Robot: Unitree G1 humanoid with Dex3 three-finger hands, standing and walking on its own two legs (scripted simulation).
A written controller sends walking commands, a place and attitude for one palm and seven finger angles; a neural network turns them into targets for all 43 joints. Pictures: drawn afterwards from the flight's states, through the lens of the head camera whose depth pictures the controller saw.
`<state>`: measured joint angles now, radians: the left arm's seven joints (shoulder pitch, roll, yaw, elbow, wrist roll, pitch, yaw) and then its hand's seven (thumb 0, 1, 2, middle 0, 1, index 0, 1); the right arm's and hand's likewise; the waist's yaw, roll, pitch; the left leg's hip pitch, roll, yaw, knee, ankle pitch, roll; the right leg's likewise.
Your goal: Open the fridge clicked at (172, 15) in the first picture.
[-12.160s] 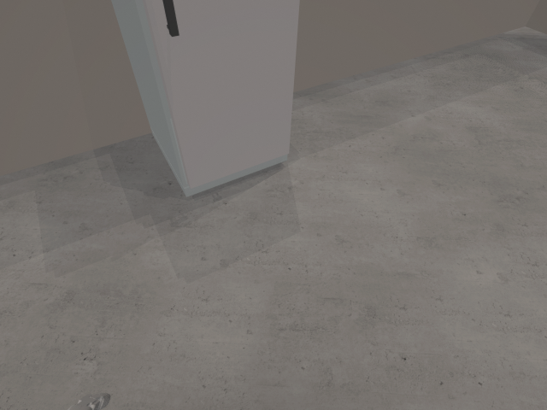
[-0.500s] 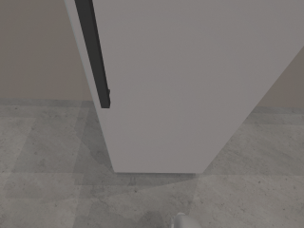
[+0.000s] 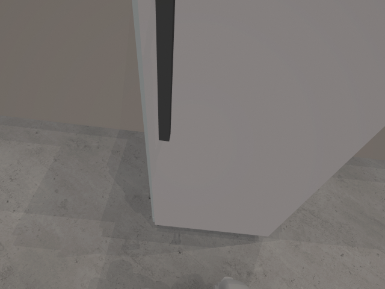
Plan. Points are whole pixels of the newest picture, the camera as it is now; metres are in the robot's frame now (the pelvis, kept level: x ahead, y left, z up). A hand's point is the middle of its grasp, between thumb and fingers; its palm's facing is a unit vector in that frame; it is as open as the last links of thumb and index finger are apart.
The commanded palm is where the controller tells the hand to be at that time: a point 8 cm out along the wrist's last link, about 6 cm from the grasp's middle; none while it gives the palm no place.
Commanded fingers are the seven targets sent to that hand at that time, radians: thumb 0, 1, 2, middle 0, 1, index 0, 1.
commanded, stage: come to a stop and stand still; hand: left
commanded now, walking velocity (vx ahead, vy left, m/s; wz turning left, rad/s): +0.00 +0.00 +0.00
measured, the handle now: (167, 53) +0.45 +0.10 +0.26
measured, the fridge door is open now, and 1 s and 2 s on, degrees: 0 0 0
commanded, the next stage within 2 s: look again from close up in 1.26 s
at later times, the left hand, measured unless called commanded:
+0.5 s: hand out of the picture -0.04 +0.17 -0.16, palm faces -0.01 -0.99 -0.17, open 7.4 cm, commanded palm none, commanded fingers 0.00 0.90 0.90 -0.20 -0.30 -0.20 -0.30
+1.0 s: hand out of the picture -0.08 +0.18 -0.16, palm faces +0.02 -0.98 -0.19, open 7.4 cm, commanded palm none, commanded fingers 0.00 0.90 0.90 -0.20 -0.30 -0.20 -0.30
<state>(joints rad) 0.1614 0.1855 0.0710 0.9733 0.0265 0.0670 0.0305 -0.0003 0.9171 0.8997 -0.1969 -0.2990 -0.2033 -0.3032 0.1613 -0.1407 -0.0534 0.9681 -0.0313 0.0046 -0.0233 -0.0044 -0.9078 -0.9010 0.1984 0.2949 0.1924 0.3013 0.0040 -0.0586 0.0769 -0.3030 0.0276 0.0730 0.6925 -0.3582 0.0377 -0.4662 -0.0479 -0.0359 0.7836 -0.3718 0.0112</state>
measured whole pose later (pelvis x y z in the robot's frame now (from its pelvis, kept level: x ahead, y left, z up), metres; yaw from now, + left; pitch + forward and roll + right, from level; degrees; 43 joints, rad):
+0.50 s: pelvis -0.03 +0.01 +0.02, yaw -2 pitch -2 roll +0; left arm 0.33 0.12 0.00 1.11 0.02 0.01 0.04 0.01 0.91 0.90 -0.19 -0.30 -0.20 -0.30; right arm 0.27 -0.15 -0.02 1.13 -0.01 0.01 -0.02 0.00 -0.92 -0.90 0.20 0.30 0.20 0.30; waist -0.01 -0.01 0.02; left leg -0.21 -0.01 0.13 0.40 -0.16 0.06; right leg -0.12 -0.03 -0.02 0.43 -0.28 0.02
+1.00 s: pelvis -0.05 +0.02 +0.01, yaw +0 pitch -2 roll -1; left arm 0.37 0.11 -0.01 1.11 0.02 -0.02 0.05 0.01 0.91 0.90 -0.20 -0.30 -0.20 -0.30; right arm 0.32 -0.14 0.00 1.08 -0.02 -0.01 -0.02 0.01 -0.92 -0.90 0.20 0.30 0.20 0.30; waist -0.02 0.03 0.02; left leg -0.31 -0.01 0.09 0.53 -0.19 0.07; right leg -0.18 -0.03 -0.05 0.51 -0.30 0.02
